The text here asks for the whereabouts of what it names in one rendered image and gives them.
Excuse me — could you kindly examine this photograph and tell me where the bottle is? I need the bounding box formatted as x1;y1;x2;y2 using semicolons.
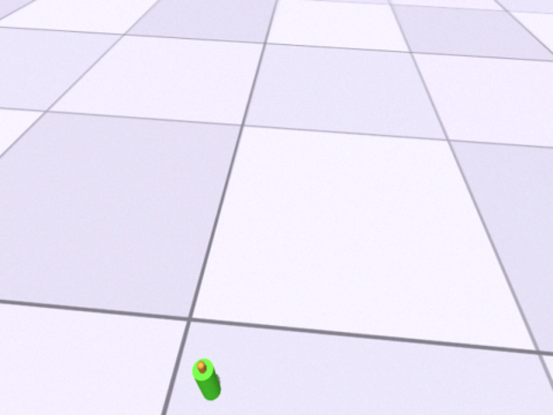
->
192;359;221;400

